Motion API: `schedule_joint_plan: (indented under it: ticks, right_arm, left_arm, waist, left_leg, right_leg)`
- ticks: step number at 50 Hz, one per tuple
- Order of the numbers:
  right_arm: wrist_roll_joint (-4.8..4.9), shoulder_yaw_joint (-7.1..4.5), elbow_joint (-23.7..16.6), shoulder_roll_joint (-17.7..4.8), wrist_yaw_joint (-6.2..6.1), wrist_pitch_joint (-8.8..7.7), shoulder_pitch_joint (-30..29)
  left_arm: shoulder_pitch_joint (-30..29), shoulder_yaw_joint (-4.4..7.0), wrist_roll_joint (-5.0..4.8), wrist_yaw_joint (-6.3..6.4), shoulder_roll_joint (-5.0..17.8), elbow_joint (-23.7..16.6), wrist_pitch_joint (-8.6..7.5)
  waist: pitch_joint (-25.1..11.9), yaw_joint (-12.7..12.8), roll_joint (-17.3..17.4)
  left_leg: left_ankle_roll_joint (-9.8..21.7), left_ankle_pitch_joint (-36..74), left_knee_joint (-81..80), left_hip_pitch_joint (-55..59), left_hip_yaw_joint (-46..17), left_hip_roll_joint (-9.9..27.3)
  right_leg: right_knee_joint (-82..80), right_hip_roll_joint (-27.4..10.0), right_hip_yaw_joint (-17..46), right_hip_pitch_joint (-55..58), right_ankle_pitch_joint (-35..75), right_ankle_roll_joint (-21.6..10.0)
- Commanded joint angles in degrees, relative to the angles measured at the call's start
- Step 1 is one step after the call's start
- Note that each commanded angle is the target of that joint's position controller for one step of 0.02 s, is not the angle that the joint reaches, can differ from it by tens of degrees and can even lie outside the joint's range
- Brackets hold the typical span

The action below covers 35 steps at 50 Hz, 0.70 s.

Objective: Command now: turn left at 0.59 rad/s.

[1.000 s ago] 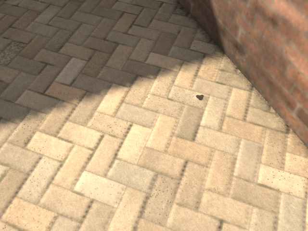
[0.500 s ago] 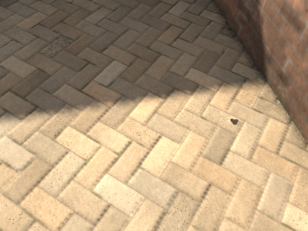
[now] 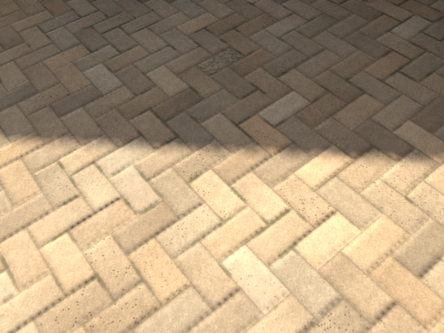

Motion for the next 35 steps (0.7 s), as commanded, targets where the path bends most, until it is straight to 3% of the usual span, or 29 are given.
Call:
schedule_joint_plan:
  ticks: [1,3,5,8,10,11,12,13,14,15,17,18,19,22,25,28,30,31,32,33,34,35]
  right_arm:
    - [0.44,-1.04,-4.5,-3.2,0.24,-0.02,-0.7]
    - [0.21,-0.33,-6.2,-1.9,0.62,-0.26,-3.1]
    - [-0.35,0.49,-6.9,-0.5,1.09,-0.47,-3.4]
    - [-0.38,0.41,-6.8,-1.4,1.39,-0.45,-2.0]
    - [-0.44,0.30,-5.6,-1.1,1.57,-0.43,1.2]
    - [-0.64,0.23,-4.8,-1.2,1.59,-0.52,3.3]
    - [-0.84,0.00,-4.9,-3.0,1.22,-0.61,4.3]
    - [-1.59,-0.67,-6.2,-8.3,0.20,-0.66,4.9]
    - [-2.99,0.35,-5.6,-5.3,0.66,-1.68,4.8]
    - [-2.53,0.10,-4.9,-5.7,1.08,-2.63,5.9]
    - [-0.94,0.02,-2.9,-5.9,0.82,-3.66,6.6]
    - [-0.72,0.39,-2.6,-5.2,0.52,-4.05,5.6]
    - [-0.87,0.78,-2.4,-4.3,0.21,-4.35,5.7]
    - [-1.89,1.59,-2.5,-1.6,-0.44,-5.12,4.1]
    - [-2.09,1.60,-2.0,-1.6,-0.38,-5.14,2.7]
    - [-1.59,1.15,-0.5,-3.2,0.39,-4.71,4.8]
    - [-0.77,1.58,-0.2,-2.3,0.59,-4.42,3.2]
    - [-0.85,2.13,0.5,-0.9,0.61,-4.47,4.1]
    - [-2.02,2.77,1.1,0.8,0.56,-4.85,5.8]
    - [-3.30,2.94,1.5,1.6,0.56,-5.30,10.3]
    - [-2.85,3.43,1.8,3.1,-0.16,-5.07,11.6]
    - [-2.51,3.22,1.9,1.2,-0.65,-4.48,8.9]
  left_arm:
    - [-2.8,1.71,-0.04,0.87,8.0,-4.7,-0.33]
    - [-0.3,2.17,0.08,1.07,9.2,-4.0,0.21]
    - [-0.7,2.62,-0.30,0.60,10.8,-3.8,0.54]
    - [-1.2,2.81,-1.31,-0.44,12.0,-3.4,0.70]
    - [-2.4,2.40,-2.34,-0.77,11.6,-2.9,0.74]
    - [-1.8,1.86,-2.77,-0.81,10.3,-2.1,0.68]
    - [1.4,0.94,-1.94,-1.06,7.9,-0.8,0.23]
    - [2.5,-0.96,1.56,-1.74,3.1,-2.3,-0.29]
    - [-2.1,-0.35,0.56,-1.00,5.4,-3.5,-0.02]
    - [-3.2,0.76,-0.80,-0.80,9.6,-3.3,0.23]
    - [-3.7,1.67,-1.48,-1.03,10.3,-2.0,0.28]
    - [-3.9,1.77,-1.59,-1.06,10.2,-1.9,0.16]
    - [-3.8,1.64,-1.83,-1.30,9.4,-1.6,-0.38]
    - [-2.8,1.04,-1.22,-1.54,6.9,-0.1,-1.75]
    - [-3.2,-0.33,-0.52,-1.83,3.9,0.5,-1.89]
    - [-3.6,-0.24,-1.01,-2.03,5.7,0.2,-1.31]
    - [-1.9,-0.14,-0.87,-2.15,6.2,0.7,-1.24]
    - [-0.7,0.00,-0.31,-2.03,6.8,1.1,-1.29]
    - [0.5,0.41,0.02,-1.51,9.1,1.0,-1.37]
    - [0.1,1.05,0.00,-0.96,13.2,0.3,-1.18]
    - [-1.8,0.21,-0.42,-1.08,9.5,1.0,-0.79]
    - [-4.0,-0.51,-0.77,-1.51,6.6,0.4,-0.65]
  waist:
    - [-3.0,0.3,-11.9]
    - [-4.7,2.2,-12.7]
    - [-6.0,2.4,-13.1]
    - [-6.6,2.2,-14.2]
    - [-6.5,0.0,-13.6]
    - [-6.4,-1.1,-12.5]
    - [-8.1,-0.6,-7.8]
    - [-11.2,1.8,9.5]
    - [-10.9,-1.6,11.2]
    - [-7.9,-3.0,7.8]
    - [-3.3,-3.3,6.0]
    - [-0.3,-2.9,6.7]
    - [0.9,-2.5,6.4]
    - [0.1,-1.2,3.5]
    - [-2.2,-0.8,3.8]
    - [-2.7,-1.4,4.2]
    - [-2.7,0.5,2.9]
    - [-3.0,1.4,1.3]
    - [-4.6,1.3,-1.7]
    - [-6.9,-2.1,-8.8]
    - [-9.0,-2.9,-13.3]
    - [-6.7,-1.6,-11.7]
  left_leg:
    - [-2.6,3.2,1.5,-6.0,2.3,3.3]
    - [-3.0,2.1,-4.8,-4.9,3.1,4.7]
    - [-2.2,-0.3,-11.8,0.8,4.6,5.2]
    - [-0.7,0.3,-21.0,7.5,7.4,4.1]
    - [1.5,8.4,-33.2,14.0,8.7,3.1]
    - [3.2,15.3,-41.8,19.8,8.9,2.5]
    - [4.8,24.8,-44.6,28.5,3.3,6.1]
    - [10.0,48.1,-42.0,37.3,-13.4,21.0]
    - [20.3,38.8,-44.2,28.9,-18.0,26.0]
    - [21.2,23.2,-47.6,28.7,-17.7,23.6]
    - [17.0,-4.5,-51.7,29.1,-16.6,19.6]
    - [16.3,-7.2,-53.9,27.5,-16.6,19.0]
    - [15.9,-7.1,-55.3,26.8,-16.0,18.4]
    - [15.3,12.2,-54.5,26.8,-8.7,15.9]
    - [15.1,26.8,-51.3,22.5,-2.2,14.0]
    - [16.0,29.0,-48.7,20.6,-3.5,15.7]
    - [14.4,24.8,-46.4,18.8,-4.3,15.2]
    - [12.2,21.7,-44.9,17.7,-4.3,13.6]
    - [9.0,17.8,-42.2,16.0,-2.8,11.1]
    - [5.9,9.7,-38.6,13.2,0.5,6.5]
    - [3.5,7.1,-38.7,14.6,2.9,5.2]
    - [2.5,8.4,-39.1,16.5,3.4,5.5]
  right_leg:
    - [-8.0,-13.1,8.1,7.4,18.6,-11.1]
    - [-7.2,-14.4,7.7,10.8,20.5,-12.2]
    - [-6.2,-15.0,6.4,9.8,22.3,-12.6]
    - [-4.9,-16.0,6.2,8.3,24.0,-12.8]
    - [-1.8,-15.3,5.5,6.8,23.3,-11.1]
    - [0.4,-14.1,4.2,4.2,20.9,-8.7]
    - [4.4,-11.7,1.5,-1.1,13.4,-4.0]
    - [17.3,-5.9,-4.2,-12.1,-12.1,2.3]
    - [23.3,-3.8,0.1,-14.9,-24.1,4.0]
    - [29.7,-3.6,0.4,-18.2,-23.4,4.2]
    - [33.6,-4.4,1.4,-25.0,-15.9,3.0]
    - [33.0,-4.8,2.0,-26.6,-11.4,2.7]
    - [32.9,-4.7,1.9,-26.9,-7.8,2.4]
    - [27.4,-4.5,1.4,-23.2,-1.3,2.7]
    - [15.7,-4.0,0.5,-12.1,1.0,3.9]
    - [10.3,-2.6,-0.2,-6.3,0.4,3.5]
    - [2.8,-1.7,-0.6,-0.5,5.6,1.7]
    - [-2.3,-1.9,0.4,4.0,10.8,0.8]
    - [-3.1,-6.2,5.1,9.8,23.2,-0.2]
    - [0.1,-11.3,9.0,14.7,33.2,-3.4]
    - [-0.3,-11.7,10.6,12.2,24.4,-7.6]
    - [-1.3,-9.8,10.6,8.2,17.4,-7.6]
Velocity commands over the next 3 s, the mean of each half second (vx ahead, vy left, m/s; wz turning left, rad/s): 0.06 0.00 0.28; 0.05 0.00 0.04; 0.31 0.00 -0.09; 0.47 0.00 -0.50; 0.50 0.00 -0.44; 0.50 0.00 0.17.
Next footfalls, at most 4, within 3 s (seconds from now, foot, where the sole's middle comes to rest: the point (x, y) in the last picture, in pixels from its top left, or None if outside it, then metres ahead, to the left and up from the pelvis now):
0.24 left None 0.02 0.15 -0.78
0.64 right None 0.16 -0.08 -0.78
1.64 right None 0.45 -0.07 -0.78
2.14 left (222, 241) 0.77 0.07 -0.78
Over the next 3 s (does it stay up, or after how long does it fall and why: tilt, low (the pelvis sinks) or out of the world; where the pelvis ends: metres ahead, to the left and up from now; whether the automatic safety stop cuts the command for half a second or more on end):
stays up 0.95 -0.21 0.00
